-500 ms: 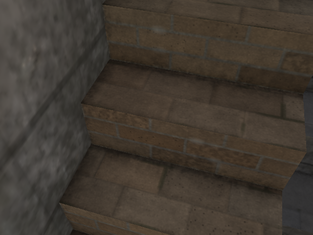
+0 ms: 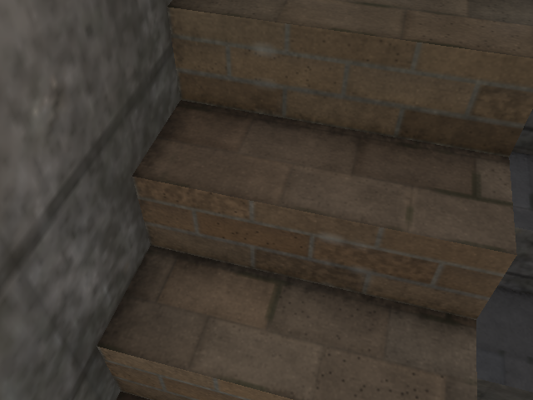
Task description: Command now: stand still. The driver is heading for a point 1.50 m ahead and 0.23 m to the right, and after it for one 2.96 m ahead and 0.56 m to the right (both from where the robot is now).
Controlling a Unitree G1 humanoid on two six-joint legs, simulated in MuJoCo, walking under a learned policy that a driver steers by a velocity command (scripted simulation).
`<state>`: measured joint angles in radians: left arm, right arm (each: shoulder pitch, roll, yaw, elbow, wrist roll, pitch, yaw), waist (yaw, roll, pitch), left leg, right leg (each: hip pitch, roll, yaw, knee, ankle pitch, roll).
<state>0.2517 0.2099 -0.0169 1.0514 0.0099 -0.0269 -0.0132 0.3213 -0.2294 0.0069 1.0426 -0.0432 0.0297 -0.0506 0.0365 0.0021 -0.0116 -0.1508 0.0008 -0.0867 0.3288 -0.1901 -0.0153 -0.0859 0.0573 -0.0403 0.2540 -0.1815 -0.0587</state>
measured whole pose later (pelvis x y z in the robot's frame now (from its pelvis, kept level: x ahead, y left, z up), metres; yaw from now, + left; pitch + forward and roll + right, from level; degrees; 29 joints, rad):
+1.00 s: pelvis +0.03 +0.03 +0.00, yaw -1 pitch +1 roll +0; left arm 0.17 0.24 -0.03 0.97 0.00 -0.01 -0.02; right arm 0.29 -0.26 0.04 0.96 -0.06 0.03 -0.03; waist 0.03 -0.02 -0.02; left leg -0.11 -0.04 -0.04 0.32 -0.22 0.03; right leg -0.08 0.01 0.01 0.31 -0.25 -0.01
